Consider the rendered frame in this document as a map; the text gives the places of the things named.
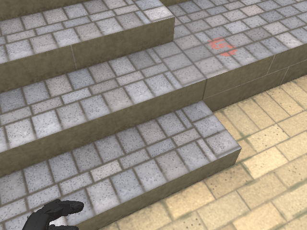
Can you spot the left robot hand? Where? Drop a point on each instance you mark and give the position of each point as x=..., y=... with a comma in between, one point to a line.
x=40, y=220

